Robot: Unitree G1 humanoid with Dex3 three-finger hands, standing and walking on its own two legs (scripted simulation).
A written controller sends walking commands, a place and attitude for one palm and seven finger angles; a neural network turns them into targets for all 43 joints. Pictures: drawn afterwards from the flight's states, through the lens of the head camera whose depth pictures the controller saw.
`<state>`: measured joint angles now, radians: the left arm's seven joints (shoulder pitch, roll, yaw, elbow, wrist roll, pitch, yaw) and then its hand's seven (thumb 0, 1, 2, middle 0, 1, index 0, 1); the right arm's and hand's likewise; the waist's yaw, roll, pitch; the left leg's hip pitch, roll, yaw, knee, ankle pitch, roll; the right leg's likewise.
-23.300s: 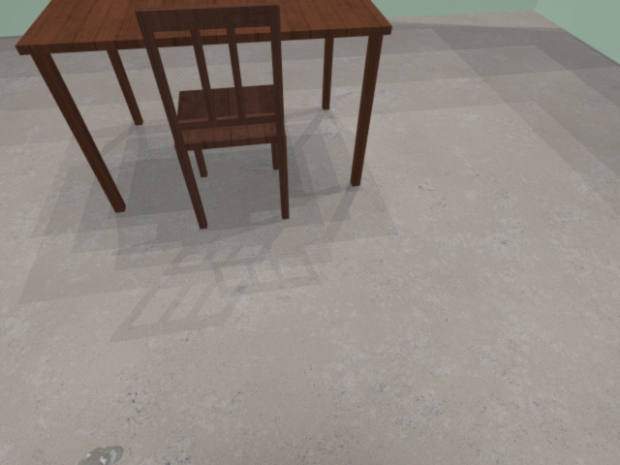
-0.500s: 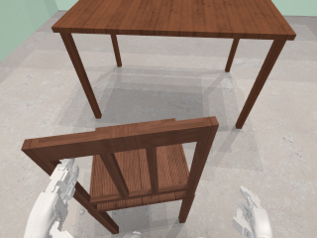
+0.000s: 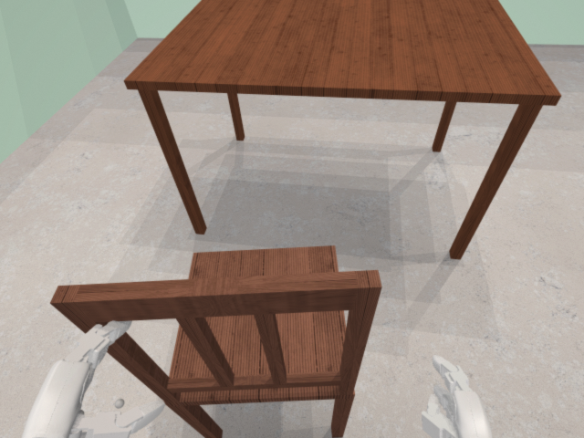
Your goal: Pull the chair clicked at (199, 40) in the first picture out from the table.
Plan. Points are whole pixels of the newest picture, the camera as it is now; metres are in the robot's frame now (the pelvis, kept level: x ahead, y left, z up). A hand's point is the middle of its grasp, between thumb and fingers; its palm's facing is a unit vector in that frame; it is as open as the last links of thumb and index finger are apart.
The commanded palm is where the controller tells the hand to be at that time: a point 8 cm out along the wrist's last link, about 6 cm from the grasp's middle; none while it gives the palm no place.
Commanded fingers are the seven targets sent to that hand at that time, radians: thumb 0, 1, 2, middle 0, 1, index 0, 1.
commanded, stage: draw the hand back to the body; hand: left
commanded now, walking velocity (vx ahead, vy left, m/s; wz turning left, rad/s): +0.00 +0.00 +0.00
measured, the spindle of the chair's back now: (210, 352) +0.25 +0.18 -0.09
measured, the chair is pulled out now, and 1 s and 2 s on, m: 0.58 0.58 0.58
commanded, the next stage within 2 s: step back with the hand held close in 0.62 s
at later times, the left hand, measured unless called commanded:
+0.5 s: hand (103, 395) +0.15 +0.24 +0.06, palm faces +0.17 -0.81 -0.56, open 6.3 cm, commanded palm +0.14 +0.29 +0.19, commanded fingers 0.00 0.90 0.90 -0.20 -0.30 -0.20 -0.30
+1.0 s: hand (46, 321) +0.18 +0.25 +0.17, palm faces +0.38 -0.75 -0.54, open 7.3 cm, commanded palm +0.11 +0.30 +0.19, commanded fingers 0.00 0.90 0.90 -0.20 -0.30 -0.20 -0.30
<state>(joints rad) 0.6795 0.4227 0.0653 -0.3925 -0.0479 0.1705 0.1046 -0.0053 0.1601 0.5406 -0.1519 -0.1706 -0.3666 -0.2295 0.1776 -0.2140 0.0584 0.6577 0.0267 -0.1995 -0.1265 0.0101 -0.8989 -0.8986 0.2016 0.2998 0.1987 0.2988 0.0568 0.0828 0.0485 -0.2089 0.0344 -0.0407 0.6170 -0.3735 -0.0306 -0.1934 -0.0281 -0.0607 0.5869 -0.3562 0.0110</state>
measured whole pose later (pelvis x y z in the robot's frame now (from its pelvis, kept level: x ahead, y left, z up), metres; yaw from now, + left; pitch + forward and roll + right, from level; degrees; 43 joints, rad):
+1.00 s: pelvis -0.04 +0.00 +0.01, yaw -1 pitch -1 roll +0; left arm 0.50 0.38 0.38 -0.39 -0.04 -0.07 0.12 0.01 0.89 0.90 -0.20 -0.30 -0.24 -0.31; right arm 0.12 -0.24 -0.01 0.59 0.04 -0.03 -0.07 0.01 -0.90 -0.90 0.20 0.30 0.20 0.30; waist -0.02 0.12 0.01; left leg -0.24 0.03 -0.03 0.50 -0.25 -0.03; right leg -0.23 -0.03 -0.05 0.49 -0.24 0.01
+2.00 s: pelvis -0.17 +0.02 -0.01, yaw +4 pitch -1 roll -3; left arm 0.50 0.46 0.49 -0.57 -0.03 -0.25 0.16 0.01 0.88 0.90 -0.21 -0.30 -0.21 -0.30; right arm 0.20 -0.18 -0.02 0.64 0.01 -0.19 -0.07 0.01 -0.90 -0.90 0.20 0.30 0.20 0.30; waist 0.00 0.01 0.08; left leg -0.49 0.06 -0.02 0.60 -0.10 0.01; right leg -0.41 0.01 0.00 0.90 -0.47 0.00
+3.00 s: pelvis -0.25 +0.04 +0.01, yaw +4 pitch -2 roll -2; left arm 0.51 0.43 0.40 -0.41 0.00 -0.21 0.13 0.01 0.88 0.90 -0.21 -0.30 -0.21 -0.30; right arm 0.25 -0.20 0.00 0.66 0.01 -0.19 -0.07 0.01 -0.90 -0.90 0.20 0.30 0.20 0.30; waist 0.00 0.01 0.00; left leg -0.31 0.01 0.00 0.51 -0.17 0.03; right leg -0.25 -0.01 -0.01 0.43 -0.16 0.01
